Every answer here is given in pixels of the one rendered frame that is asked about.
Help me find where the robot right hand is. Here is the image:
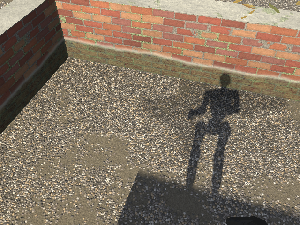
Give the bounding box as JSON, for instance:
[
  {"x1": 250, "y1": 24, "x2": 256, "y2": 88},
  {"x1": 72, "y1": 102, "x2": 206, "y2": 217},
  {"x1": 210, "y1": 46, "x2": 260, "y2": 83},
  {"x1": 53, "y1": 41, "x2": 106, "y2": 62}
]
[{"x1": 226, "y1": 216, "x2": 269, "y2": 225}]

